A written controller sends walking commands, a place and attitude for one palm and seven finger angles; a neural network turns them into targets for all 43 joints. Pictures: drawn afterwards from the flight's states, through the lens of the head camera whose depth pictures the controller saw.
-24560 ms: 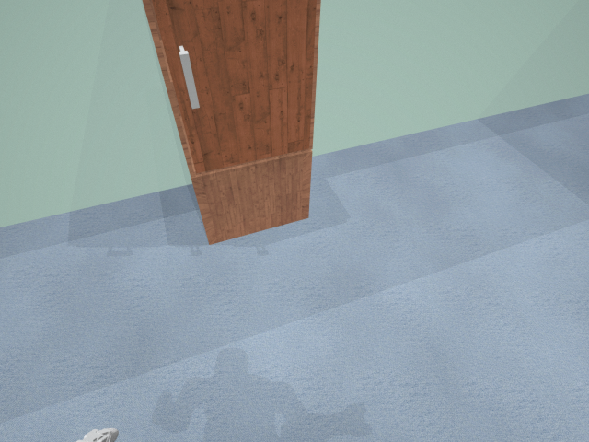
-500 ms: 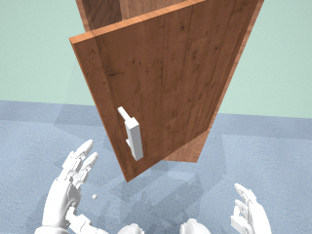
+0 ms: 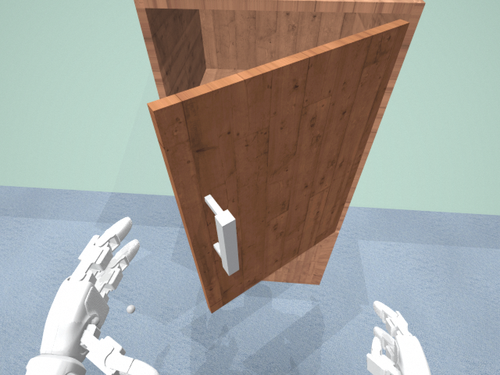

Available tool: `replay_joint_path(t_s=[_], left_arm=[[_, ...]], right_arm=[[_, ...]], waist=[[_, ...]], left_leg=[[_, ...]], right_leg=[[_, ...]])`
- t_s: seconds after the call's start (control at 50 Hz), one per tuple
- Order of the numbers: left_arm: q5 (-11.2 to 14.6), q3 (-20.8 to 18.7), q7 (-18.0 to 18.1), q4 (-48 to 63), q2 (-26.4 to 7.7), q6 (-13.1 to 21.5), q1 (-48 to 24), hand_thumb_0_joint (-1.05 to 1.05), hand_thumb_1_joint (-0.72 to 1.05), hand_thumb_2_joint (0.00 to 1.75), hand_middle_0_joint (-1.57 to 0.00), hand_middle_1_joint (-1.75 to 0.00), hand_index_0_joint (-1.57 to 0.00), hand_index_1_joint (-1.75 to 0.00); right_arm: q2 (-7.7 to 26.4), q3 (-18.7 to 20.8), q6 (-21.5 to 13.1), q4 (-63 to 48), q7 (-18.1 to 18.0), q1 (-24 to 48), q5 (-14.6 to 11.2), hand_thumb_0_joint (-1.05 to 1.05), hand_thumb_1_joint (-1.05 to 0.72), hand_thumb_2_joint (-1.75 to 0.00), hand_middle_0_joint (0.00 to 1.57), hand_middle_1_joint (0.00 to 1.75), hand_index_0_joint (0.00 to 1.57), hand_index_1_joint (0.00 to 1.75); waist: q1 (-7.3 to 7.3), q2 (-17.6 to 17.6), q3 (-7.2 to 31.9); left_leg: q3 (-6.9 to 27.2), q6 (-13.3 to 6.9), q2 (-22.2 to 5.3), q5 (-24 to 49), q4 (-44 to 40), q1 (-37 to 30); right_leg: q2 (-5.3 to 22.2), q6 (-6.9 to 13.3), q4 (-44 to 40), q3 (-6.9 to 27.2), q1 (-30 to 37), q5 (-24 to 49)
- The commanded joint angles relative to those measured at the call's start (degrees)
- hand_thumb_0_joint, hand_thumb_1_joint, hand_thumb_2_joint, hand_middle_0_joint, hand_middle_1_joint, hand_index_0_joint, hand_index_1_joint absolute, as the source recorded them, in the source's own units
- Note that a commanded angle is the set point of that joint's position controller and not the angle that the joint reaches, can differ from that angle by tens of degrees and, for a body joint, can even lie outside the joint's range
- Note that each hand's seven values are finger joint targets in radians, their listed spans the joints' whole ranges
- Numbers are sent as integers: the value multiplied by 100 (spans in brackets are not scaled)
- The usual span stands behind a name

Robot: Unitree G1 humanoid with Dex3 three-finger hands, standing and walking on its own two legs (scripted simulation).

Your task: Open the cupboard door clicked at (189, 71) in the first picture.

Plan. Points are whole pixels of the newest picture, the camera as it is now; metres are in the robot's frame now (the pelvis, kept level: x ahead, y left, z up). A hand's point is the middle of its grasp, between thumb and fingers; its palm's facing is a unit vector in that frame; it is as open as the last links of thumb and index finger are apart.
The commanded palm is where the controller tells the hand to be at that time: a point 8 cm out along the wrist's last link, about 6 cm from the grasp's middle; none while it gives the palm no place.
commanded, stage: draw the hand back to the body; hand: left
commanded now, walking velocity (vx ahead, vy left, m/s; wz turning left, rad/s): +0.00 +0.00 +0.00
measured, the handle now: (221, 236) +0.32 +0.08 +0.06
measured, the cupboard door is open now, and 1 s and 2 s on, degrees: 39 39 39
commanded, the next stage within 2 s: step back with the hand held close in 1.10 s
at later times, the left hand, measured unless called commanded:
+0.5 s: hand (51, 266) +0.20 +0.24 +0.17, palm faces +0.35 -0.85 -0.39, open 11.7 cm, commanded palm +0.16 +0.29 +0.19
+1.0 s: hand (22, 248) +0.21 +0.26 +0.20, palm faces +0.43 -0.81 -0.39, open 7.5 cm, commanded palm +0.16 +0.30 +0.22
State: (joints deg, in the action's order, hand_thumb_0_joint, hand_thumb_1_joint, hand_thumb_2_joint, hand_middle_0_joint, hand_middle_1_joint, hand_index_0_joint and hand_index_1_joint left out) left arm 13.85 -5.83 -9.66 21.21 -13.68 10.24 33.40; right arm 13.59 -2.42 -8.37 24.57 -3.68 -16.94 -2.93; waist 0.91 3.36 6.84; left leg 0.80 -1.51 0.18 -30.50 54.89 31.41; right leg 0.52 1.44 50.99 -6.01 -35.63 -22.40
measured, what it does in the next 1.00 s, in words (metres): rises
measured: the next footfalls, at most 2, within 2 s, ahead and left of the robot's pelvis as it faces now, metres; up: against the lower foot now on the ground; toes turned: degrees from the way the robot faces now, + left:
none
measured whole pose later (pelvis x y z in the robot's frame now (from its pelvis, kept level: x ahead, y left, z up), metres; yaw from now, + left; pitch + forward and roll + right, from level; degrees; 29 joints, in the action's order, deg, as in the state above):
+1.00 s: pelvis +0.01 +0.00 +0.05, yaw -1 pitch -5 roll -1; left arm 2.8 -18.5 6.4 22.0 -18.5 5.0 26.8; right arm 13.0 -1.2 -7.1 36.3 -3.8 -11.5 -0.3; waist 4.1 3.8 -1.8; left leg -1.2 -1.5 0.5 -17.4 24.0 1.7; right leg -0.4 1.1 23.1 -3.7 -7.5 -10.7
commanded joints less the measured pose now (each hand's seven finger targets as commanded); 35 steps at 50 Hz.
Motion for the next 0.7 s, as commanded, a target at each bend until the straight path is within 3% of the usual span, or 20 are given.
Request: replay_joint_path(t_s=[0.0, 0.02, 0.04, 0.06, 0.08, 0.1, 0.12, 0.3, 0.32, 0.44, 0.48, 0.6, 0.68], left_arm=[[221, -669, -108, 1417, -634, 283, -186, 0, -32, 37, -16, -30, -16, -30], [-699, -1015, 712, 1636, -1625, -2, -63, 0, -29, 39, -16, -30, -16, -30], [-767, -620, 1033, 1771, -978, -184, 29, 0, -26, 40, -16, -30, -16, -30], [-877, -495, 1242, 1600, -830, -308, 58, 0, -22, 42, -16, -30, -16, -30], [-949, -509, 1380, 1611, -844, -379, 44, 0, -18, 43, -16, -30, -16, -30], [-999, -539, 1474, 1750, -904, -399, -16, 0, -15, 45, -16, -30, -16, -30], [-1056, -656, 1559, 1628, -1016, -435, -18, 0, -12, 47, -16, -30, -16, -30], [-1165, -938, 1766, 1510, -1122, -403, -523, 0, 20, 60, -18, -30, -18, -30], [-1178, -1033, 1778, 1570, -1232, -371, -633, 0, 23, 62, -18, -30, -18, -30], [-1146, -1333, 1754, 1450, -1264, -317, -619, 0, 44, 70, -18, -30, -18, -30], [-1136, -1468, 1745, 1478, -1337, -287, -751, 0, 51, 74, -19, -30, -19, -30], [-1106, -1828, 1738, 1478, -1500, -213, -956, 0, 73, 82, -19, -30, -19, -30], [-1085, -2071, 1746, 1519, -1651, -165, -1167, 0, 87, 88, -20, -30, -20, -30]], right_arm=[[567, 247, -510, -854, -41, 533, -16, 0, -90, -90, 20, 30, 20, 30], [517, 323, -397, -834, -198, 507, 90, 0, -90, -90, 20, 30, 20, 30], [421, 248, -370, -887, -229, 558, 136, 0, -90, -90, 20, 30, 20, 30], [406, 220, -329, -757, -229, 526, 143, 0, -90, -90, 20, 30, 20, 30], [422, 219, -287, -714, -234, 541, 136, 0, -90, -90, 20, 30, 20, 30], [452, 208, -271, -686, -234, 570, 159, 0, -90, -90, 20, 30, 20, 30], [463, 212, -263, -610, -253, 632, 168, 0, -90, -90, 20, 30, 20, 30], [492, 171, -331, -251, -255, 900, 222, 0, -90, -90, 20, 30, 20, 30], [520, 171, -356, -198, -253, 957, 235, 0, -90, -90, 20, 30, 20, 30], [489, 201, -371, -9, -170, 1068, 264, 0, -90, -90, 20, 30, 20, 30], [492, 204, -366, 32, -136, 1123, 276, 0, -90, -90, 20, 30, 20, 30], [502, 258, -304, 132, -82, 1173, 280, 0, -90, -90, 20, 30, 20, 30], [497, 285, -280, 205, -66, 1198, 280, 0, -90, -90, 20, 30, 20, 30]], waist=[[44, -21, 506], [320, -89, 634], [150, -55, 260], [129, 61, 37], [127, 52, -63], [131, 69, 78], [159, -166, 64], [175, -107, -314], [209, 102, -237], [264, -65, -333], [281, 71, -398], [301, 2, -346], [315, 215, -282]], left_leg=[[226, 145, 58, 1711, -1242, 13], [131, 84, -48, 1716, -1533, 22], [98, 98, -3, 1590, -1666, -13], [99, 102, -34, 1582, -1756, -92], [107, 96, -60, 1720, -1816, -226], [131, 91, -66, 1892, -1899, -411], [137, 74, -89, 2029, -1966, -523], [139, 102, -122, 2228, -2800, -1356], [131, 116, -116, 2409, -2869, -1464], [109, 176, -175, 3026, -3183, -1826], [92, 187, -170, 3053, -3273, -1879], [59, 194, -182, 3294, -3406, -2075], [16, 203, -177, 3451, -3436, -2234]], right_leg=[[-92, -6, -888, 177, 1261, 1080], [54, 84, -1130, 518, 1677, 1005], [78, 49, -1280, 480, 1623, 910], [97, 45, -1371, 438, 1677, 853], [84, 37, -1445, 401, 1693, 939], [86, 36, -1500, 378, 1852, 1065], [65, 32, -1588, 361, 1960, 1150], [54, 6, -2232, 314, 2611, 1296], [76, 25, -2281, 322, 2770, 1426], [34, 6, -2527, 303, 3118, 1832], [31, 12, -2618, 323, 3198, 1870], [-2, 12, -2776, 357, 3403, 2090], [8, 10, -2847, 391, 3469, 2213]])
